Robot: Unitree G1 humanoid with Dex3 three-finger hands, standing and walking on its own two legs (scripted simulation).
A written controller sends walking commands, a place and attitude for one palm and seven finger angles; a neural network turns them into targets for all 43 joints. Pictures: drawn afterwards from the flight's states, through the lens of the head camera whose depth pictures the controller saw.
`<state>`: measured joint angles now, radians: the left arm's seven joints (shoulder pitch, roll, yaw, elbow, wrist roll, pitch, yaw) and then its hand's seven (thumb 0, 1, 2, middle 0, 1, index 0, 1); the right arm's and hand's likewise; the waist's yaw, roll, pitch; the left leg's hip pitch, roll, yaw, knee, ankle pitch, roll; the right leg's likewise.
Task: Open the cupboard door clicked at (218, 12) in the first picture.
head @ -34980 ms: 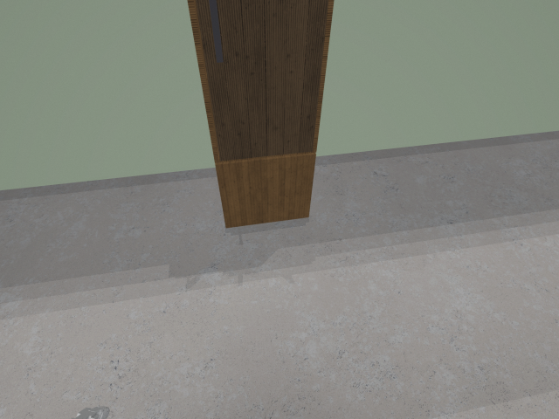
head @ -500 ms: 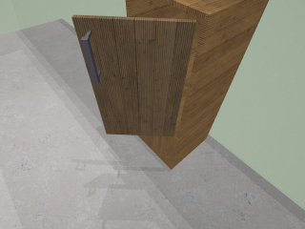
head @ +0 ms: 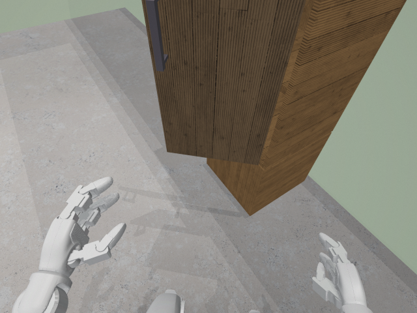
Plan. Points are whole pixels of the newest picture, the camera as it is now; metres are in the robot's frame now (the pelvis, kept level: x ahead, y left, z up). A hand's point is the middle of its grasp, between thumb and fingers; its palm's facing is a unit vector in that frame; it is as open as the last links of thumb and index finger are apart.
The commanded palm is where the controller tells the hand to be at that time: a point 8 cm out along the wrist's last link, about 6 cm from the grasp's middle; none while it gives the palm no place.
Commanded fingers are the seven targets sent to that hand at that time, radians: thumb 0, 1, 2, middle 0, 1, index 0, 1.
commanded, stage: raise the hand with hooked fingers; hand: left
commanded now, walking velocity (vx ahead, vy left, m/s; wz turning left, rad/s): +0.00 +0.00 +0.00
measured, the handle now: (159, 33) +0.66 +0.19 +0.19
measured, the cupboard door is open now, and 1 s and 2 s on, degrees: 47 47 47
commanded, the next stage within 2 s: move the hooked fingers beside the handle in 1.56 s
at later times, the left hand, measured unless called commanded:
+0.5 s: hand (73, 182) +0.28 +0.26 +0.12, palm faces -0.04 -1.00 -0.05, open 12.3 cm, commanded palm +0.26 +0.31 +0.14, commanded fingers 0.00 -0.34 0.37 -0.29 -1.10 -0.29 -1.10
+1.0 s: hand (29, 134) +0.31 +0.30 +0.20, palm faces +0.01 -1.00 -0.07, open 14.0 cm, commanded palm +0.28 +0.35 +0.21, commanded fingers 0.00 -0.50 0.30 -0.30 -1.20 -0.30 -1.20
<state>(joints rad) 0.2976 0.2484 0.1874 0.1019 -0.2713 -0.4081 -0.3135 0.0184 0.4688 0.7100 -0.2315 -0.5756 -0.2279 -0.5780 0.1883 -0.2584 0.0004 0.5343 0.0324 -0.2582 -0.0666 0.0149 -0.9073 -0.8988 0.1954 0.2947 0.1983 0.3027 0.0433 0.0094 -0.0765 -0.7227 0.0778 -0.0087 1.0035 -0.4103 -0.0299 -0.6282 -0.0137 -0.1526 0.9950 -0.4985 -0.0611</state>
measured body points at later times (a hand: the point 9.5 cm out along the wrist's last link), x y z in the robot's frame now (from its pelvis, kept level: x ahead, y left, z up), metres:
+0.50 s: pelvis +0.02 +0.03 +0.04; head +0.04 +0.03 +0.49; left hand +0.28 +0.31 +0.13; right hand +0.17 -0.23 -0.03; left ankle +0.05 +0.14 -0.68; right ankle +0.01 -0.08 -0.68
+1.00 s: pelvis +0.02 +0.03 +0.06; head +0.02 +0.03 +0.51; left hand +0.30 +0.36 +0.21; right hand +0.21 -0.19 -0.01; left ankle +0.05 +0.14 -0.68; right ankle +0.01 -0.08 -0.68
